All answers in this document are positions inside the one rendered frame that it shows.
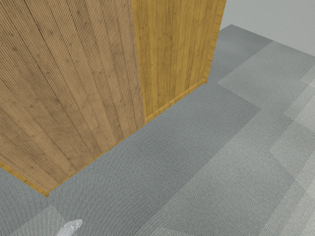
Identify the wardrobe door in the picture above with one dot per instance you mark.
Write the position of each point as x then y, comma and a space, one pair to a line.
70, 85
173, 39

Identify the robot left hand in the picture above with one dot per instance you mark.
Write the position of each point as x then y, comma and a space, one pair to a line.
70, 227

